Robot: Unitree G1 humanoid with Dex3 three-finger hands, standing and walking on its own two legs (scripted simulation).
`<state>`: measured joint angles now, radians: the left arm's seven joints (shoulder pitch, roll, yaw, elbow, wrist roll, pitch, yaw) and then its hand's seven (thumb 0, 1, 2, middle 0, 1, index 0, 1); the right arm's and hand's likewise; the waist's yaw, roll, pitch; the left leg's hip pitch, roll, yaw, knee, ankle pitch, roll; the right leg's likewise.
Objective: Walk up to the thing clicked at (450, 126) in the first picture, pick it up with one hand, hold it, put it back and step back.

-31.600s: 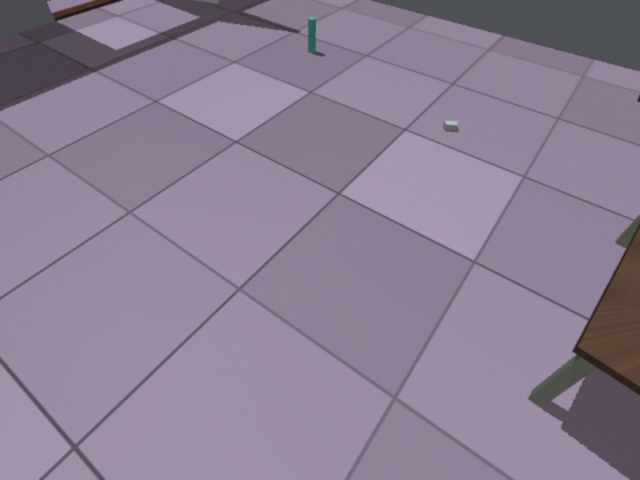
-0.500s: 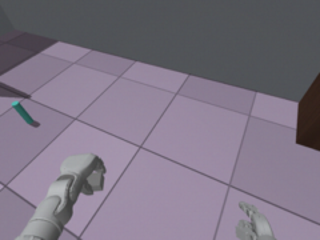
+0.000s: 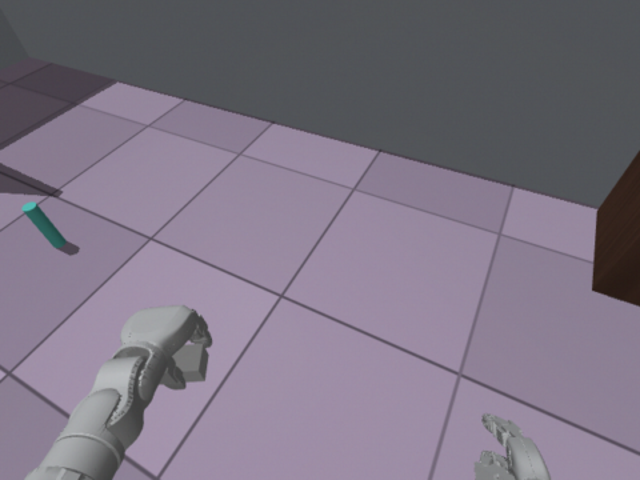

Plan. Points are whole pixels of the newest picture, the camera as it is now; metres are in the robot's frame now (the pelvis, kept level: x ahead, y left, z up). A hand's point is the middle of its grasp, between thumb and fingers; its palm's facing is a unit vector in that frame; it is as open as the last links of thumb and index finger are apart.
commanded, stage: crouch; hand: left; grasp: from above
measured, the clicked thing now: (180, 363) +0.30 +0.21 -0.07
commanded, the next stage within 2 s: lower in 1.92 s
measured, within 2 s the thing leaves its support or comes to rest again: neither
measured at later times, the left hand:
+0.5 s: hand (185, 396) +0.27 +0.22 -0.14, palm faces -0.45 +0.00 -0.89, open 7.0 cm
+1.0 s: hand (217, 428) +0.29 +0.24 -0.39, palm faces -0.47 +0.00 -0.88, open 7.0 cm
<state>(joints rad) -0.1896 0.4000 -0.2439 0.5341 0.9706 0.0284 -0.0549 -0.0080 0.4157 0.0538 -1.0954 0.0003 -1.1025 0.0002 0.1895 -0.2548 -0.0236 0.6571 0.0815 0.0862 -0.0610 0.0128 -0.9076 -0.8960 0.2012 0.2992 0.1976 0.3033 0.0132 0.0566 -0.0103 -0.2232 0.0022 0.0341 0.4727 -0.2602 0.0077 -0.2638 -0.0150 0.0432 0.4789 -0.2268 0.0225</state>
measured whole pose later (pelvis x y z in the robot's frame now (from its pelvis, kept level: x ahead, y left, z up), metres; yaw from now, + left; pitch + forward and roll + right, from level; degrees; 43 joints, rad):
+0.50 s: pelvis -0.02 -0.01 -0.04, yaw +2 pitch +11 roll +0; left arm -0.33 0.36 -0.21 0.89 1.12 -0.04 0.24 -0.01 0.45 0.01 -1.08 0.00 -1.08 0.00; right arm 0.18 -0.26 -0.05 0.67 0.03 0.07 -0.02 0.01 -0.90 -0.90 0.20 0.30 0.20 0.30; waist -0.03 0.00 -0.06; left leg -0.66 0.01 0.00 0.84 -0.38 0.00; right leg -0.67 -0.01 0.01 0.82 -0.34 0.02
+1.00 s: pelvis -0.08 +0.01 -0.24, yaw +1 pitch +33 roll -3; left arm -0.61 0.40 -0.09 1.19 1.15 -0.06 0.40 -0.01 0.44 0.03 -1.07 -0.02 -1.07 -0.02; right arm 0.20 -0.24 -0.07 0.76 -0.04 -0.04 0.00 0.01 -0.89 -0.89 0.20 0.30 0.20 0.30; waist -0.12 0.05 -0.21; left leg -1.71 -0.01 -0.02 1.76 -0.63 0.02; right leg -1.71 -0.02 0.01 1.71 -0.58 0.04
